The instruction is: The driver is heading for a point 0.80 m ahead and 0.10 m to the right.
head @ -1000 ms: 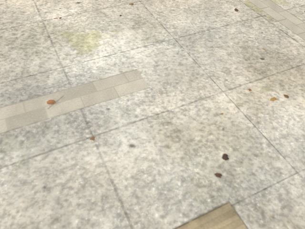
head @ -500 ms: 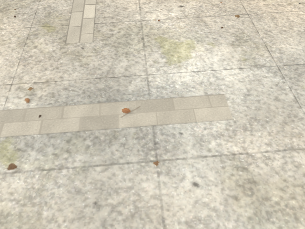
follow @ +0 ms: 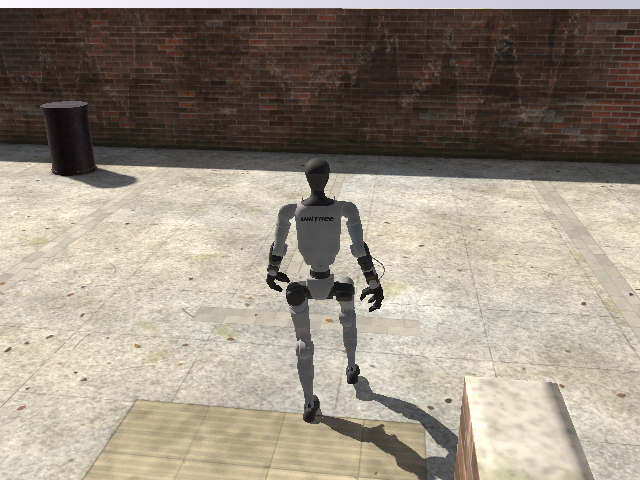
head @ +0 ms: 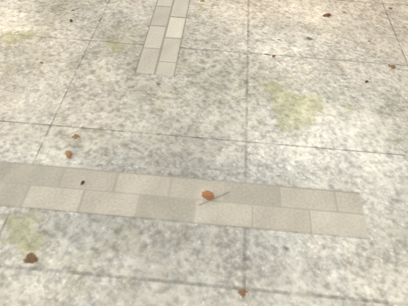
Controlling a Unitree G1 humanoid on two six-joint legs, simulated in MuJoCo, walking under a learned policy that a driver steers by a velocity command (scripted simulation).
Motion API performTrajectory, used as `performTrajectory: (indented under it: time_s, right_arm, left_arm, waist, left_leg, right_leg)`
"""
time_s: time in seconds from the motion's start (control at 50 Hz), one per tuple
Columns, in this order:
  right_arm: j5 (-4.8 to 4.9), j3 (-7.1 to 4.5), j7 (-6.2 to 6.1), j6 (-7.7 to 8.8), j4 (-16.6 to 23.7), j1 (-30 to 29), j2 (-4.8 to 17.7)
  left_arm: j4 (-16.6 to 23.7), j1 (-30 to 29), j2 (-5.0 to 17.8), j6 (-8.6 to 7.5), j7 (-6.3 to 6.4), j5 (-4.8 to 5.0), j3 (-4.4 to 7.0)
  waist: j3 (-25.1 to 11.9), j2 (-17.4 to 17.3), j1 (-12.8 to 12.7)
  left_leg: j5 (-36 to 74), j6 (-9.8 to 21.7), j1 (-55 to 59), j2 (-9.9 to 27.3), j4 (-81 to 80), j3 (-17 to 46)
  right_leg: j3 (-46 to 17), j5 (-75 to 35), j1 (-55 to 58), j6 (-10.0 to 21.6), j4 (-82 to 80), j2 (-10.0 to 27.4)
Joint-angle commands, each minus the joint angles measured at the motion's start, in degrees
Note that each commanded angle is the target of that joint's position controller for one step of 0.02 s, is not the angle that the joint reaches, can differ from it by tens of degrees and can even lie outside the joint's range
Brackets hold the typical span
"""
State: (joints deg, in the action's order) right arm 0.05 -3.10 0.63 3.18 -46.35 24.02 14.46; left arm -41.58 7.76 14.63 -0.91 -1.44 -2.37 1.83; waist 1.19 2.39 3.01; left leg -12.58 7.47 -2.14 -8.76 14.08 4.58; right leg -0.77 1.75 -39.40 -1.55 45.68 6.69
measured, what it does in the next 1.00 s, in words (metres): walks ahead: right foot, then left foot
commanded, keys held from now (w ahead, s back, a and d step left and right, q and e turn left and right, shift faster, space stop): w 0.60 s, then no key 0.22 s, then e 0.18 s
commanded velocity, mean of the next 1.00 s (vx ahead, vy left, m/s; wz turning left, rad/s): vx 0.40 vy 0.00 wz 0.03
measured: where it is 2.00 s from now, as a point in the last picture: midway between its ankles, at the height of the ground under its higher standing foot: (210, 281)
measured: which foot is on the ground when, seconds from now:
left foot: down 0.00-0.20, up 0.22-0.70, down 0.72-1.00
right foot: up 0.00-0.18, down 0.20-0.72, up 0.74-1.00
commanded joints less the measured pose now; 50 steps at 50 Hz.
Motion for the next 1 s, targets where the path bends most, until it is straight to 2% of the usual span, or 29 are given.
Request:
performTrajectory:
  time_s: [0.02,0.08,0.12,0.16,0.18,0.2,0.22,0.24,0.26,0.28,0.32,0.38,0.44,0.5,0.6,0.64,0.66,0.68,0.7,0.72,0.74,0.76,0.78,0.8,0.82,0.84,0.88,0.92,1.0]
  right_arm:
    - [-0.28,-1.77,-0.57,0.94,1.3,4.8,8.2]
    - [-0.90,-1.55,-1.15,0.88,0.2,6.3,8.5]
    - [-1.14,-1.55,-1.55,0.90,-0.2,5.0,9.2]
    - [-1.26,-1.61,-1.69,1.10,-0.5,3.1,10.3]
    - [-1.30,-1.52,-1.49,1.13,-0.8,2.2,10.4]
    - [-1.03,-0.83,-1.26,1.42,0.3,2.2,8.4]
    - [1.34,0.07,-0.83,1.38,1.3,9.5,3.3]
    - [-1.09,-0.66,-1.09,1.33,0.5,6.5,7.9]
    - [-1.36,-0.88,-0.78,1.22,1.5,1.6,8.0]
    - [-1.49,-0.39,-0.36,1.27,2.0,-1.4,7.1]
    - [-2.27,-0.03,0.37,0.09,1.8,-1.4,5.7]
    - [-2.59,0.40,1.07,-1.03,1.3,-1.7,4.3]
    - [-2.39,0.82,1.25,-1.14,3.6,-9.7,3.9]
    - [-1.95,1.58,1.49,-0.85,5.3,-16.7,2.6]
    - [-1.59,1.87,1.35,-0.53,7.3,-24.6,2.9]
    - [-1.87,1.80,0.99,-0.04,7.0,-23.8,2.8]
    - [-2.12,1.64,0.68,0.38,6.0,-21.3,3.1]
    - [-2.48,1.26,0.26,0.97,3.9,-16.0,3.7]
    - [-3.15,0.75,-0.28,1.87,1.0,-8.1,4.9]
    - [-4.25,-0.12,-0.97,2.54,-0.8,0.1,8.4]
    - [-3.90,-1.61,-0.96,2.02,-1.1,2.5,13.7]
    - [-0.14,-1.51,-0.65,1.16,-1.2,3.1,11.0]
    - [0.15,-0.65,-0.79,1.14,-0.9,-2.6,8.4]
    - [-0.18,0.38,-0.95,1.17,-0.6,-7.0,4.7]
    - [-0.20,1.04,-1.26,1.24,-0.9,-8.7,2.9]
    - [-0.17,1.45,-1.57,1.16,-1.2,-10.2,1.9]
    - [-0.84,1.51,-1.67,1.65,-1.6,-10.7,2.7]
    - [-1.05,0.94,-1.70,1.73,-1.8,-11.8,4.7]
    - [-1.19,0.27,-2.27,0.12,-2.3,-10.6,5.8]
  left_arm:
    - [5.3,-8.1,3.6,-1.08,-0.38,0.38,0.59]
    - [6.8,-12.0,3.7,-1.62,-0.78,0.67,0.41]
    - [6.6,-10.1,4.3,-1.98,-0.75,0.76,0.61]
    - [3.8,-1.2,5.9,-2.31,0.16,0.81,1.50]
    - [1.1,7.7,7.1,-2.82,0.96,0.66,2.16]
    - [-0.5,17.4,10.3,-3.30,1.95,-0.46,3.08]
    - [-0.8,21.3,16.8,-3.18,2.08,-1.43,4.82]
    - [-1.1,17.6,12.1,-2.49,1.38,0.89,3.92]
    - [-0.6,11.8,9.0,-2.33,1.25,1.57,3.10]
    - [-0.6,8.8,6.2,-2.54,0.97,1.37,2.43]
    - [-2.1,8.1,4.2,-3.13,1.11,1.51,1.62]
    - [-4.4,10.7,5.1,-4.45,0.69,1.90,1.81]
    - [-6.3,13.2,5.6,-4.62,0.51,2.09,1.94]
    - [-7.8,15.3,5.6,-4.59,0.34,2.30,1.87]
    - [-10.4,19.9,6.6,-4.39,0.90,1.80,1.94]
    - [-11.3,19.7,6.4,-4.00,1.38,1.43,1.76]
    - [-11.6,19.1,6.6,-3.88,1.64,1.33,1.74]
    - [-11.8,18.3,7.0,-3.79,1.90,1.46,1.77]
    - [-11.9,17.7,6.8,-3.67,2.04,1.97,1.60]
    - [-10.4,18.1,5.3,-3.97,2.20,2.62,1.02]
    - [-10.7,28.0,-1.0,-3.66,2.21,5.18,-0.45]
    - [-12.3,25.2,6.0,-2.68,3.01,3.29,1.58]
    - [-11.0,20.3,5.1,-2.49,2.91,3.00,1.60]
    - [-10.5,17.0,3.6,-2.39,2.73,2.29,1.11]
    - [-10.5,15.2,3.3,-1.70,2.45,1.60,1.24]
    - [-11.2,16.8,2.5,-0.68,2.09,1.05,1.13]
    - [-12.5,18.9,1.0,0.81,1.75,1.00,1.05]
    - [-12.0,17.6,1.1,1.66,1.87,1.02,1.23]
    - [-9.1,10.1,1.7,2.87,1.65,0.71,1.25]
  waist:
    - [1.9,-5.2,1.9]
    - [3.4,-5.6,2.7]
    - [3.6,-6.1,0.9]
    - [-0.4,-6.8,-3.2]
    - [-5.0,-5.2,-7.5]
    - [-12.0,-1.7,-11.3]
    - [-20.0,12.3,-8.7]
    - [-16.8,6.0,-7.8]
    - [-7.2,1.8,-5.4]
    - [-3.3,-1.3,-4.7]
    - [-0.2,1.2,-2.0]
    - [0.1,1.6,-1.1]
    - [2.5,1.0,-2.3]
    - [3.0,1.2,-4.0]
    - [3.6,1.1,-6.3]
    - [3.7,1.0,-5.5]
    - [2.5,1.5,-4.3]
    - [0.0,1.8,-2.2]
    - [-4.2,0.1,1.2]
    - [-11.4,-3.3,3.5]
    - [-22.2,-17.7,0.8]
    - [-24.3,-9.2,2.2]
    - [-16.2,-8.1,0.0]
    - [-9.5,-6.5,-1.1]
    - [-5.8,-6.3,-2.3]
    - [-4.9,-6.7,-4.3]
    - [-6.2,-6.5,-5.9]
    - [-5.9,-7.4,-6.9]
    - [-3.6,-9.2,-4.8]
  left_leg:
    - [25.1,3.6,2.9,16.0,-2.5,8.6]
    - [28.2,4.0,6.1,17.6,-1.3,9.2]
    - [34.3,3.4,6.7,18.7,0.6,8.8]
    - [50.8,1.6,5.9,17.7,9.2,7.0]
    - [51.9,0.6,3.5,15.5,19.7,4.6]
    - [37.2,-0.2,-6.0,13.2,34.9,3.1]
    - [-1.6,-3.4,-25.1,1.9,58.1,-2.0]
    - [-15.1,-2.3,-31.5,2.3,62.2,2.3]
    - [-10.2,-2.2,-33.3,5.8,61.5,2.5]
    - [-6.9,-2.2,-32.3,8.0,58.2,1.7]
    - [-5.3,-3.1,-28.6,10.8,53.1,0.0]
    - [-2.8,-4.5,-28.9,12.0,49.6,-2.1]
    - [3.7,-6.1,-34.5,14.3,42.0,-4.2]
    - [10.6,-6.8,-33.3,14.0,31.0,-6.3]
    - [12.8,-5.5,-31.3,12.3,21.0,-7.6]
    - [9.8,-4.1,-29.1,10.7,18.3,-7.8]
    - [8.3,-3.3,-25.6,9.3,17.1,-8.1]
    - [8.6,-2.4,-19.5,7.5,14.7,-8.5]
    - [15.3,-1.0,-9.2,7.4,10.4,-8.5]
    - [32.6,1.1,6.1,17.0,14.1,-0.6]
    - [58.2,12.8,23.4,36.2,16.3,20.7]
    - [63.9,13.6,19.8,34.0,14.7,21.9]
    - [60.4,11.7,13.2,31.3,12.1,14.3]
    - [54.5,9.3,6.3,28.4,8.9,10.1]
    - [50.6,7.1,0.9,25.9,6.3,7.1]
    - [48.1,5.6,-4.0,24.4,4.2,3.8]
    - [48.7,5.1,-9.1,23.3,2.8,-0.6]
    - [45.2,5.2,-11.5,22.8,2.2,-3.7]
    - [23.4,5.1,-13.2,23.0,-0.3,-5.6]
  right_leg:
    - [1.9,-4.0,-1.9,0.8,-5.1,-1.8]
    - [2.7,-2.0,-0.7,2.4,-9.7,-3.4]
    - [3.0,1.6,4.3,4.4,-12.7,-4.9]
    - [4.6,6.9,17.3,6.5,-14.9,-8.9]
    - [4.6,5.6,28.5,8.1,-17.9,-9.3]
    - [-5.5,11.7,43.2,10.9,-18.5,0.2]
    - [-34.7,16.1,58.5,19.8,-22.5,17.1]
    - [-43.3,17.2,53.8,19.5,-29.0,16.5]
    - [-32.8,18.8,44.7,18.2,-29.6,14.5]
    - [-25.8,14.6,38.2,16.7,-31.5,11.8]
    - [-16.3,6.9,30.7,13.8,-34.3,6.8]
    - [-10.9,-1.2,29.2,14.4,-36.8,5.0]
    - [-7.1,-3.3,30.6,14.4,-39.6,3.6]
    - [-3.2,-7.7,31.7,12.8,-39.4,1.4]
    - [-2.9,-12.9,38.6,12.1,-37.0,3.9]
    - [-2.3,-23.9,41.7,11.2,-32.4,4.6]
    - [-1.9,-31.4,42.6,10.2,-28.7,4.4]
    - [-1.5,-37.4,43.1,9.0,-22.9,3.4]
    - [0.3,-36.2,40.6,7.4,-13.5,0.9]
    - [1.6,-18.3,30.7,6.0,-0.4,-1.6]
    - [4.7,28.3,14.2,3.6,22.3,-11.3]
    - [-2.6,33.0,12.7,3.8,27.7,-11.7]
    - [-4.5,29.7,10.3,3.8,27.3,-9.2]
    - [-3.5,26.8,9.1,3.6,23.5,-7.1]
    - [-3.4,24.5,10.6,3.2,20.3,-5.7]
    - [-3.1,22.9,14.4,2.6,17.7,-5.2]
    - [-1.9,20.0,20.3,1.8,15.5,-6.4]
    - [-0.5,18.4,20.4,1.5,12.8,-6.5]
    - [1.4,15.0,18.3,1.8,5.3,-4.5]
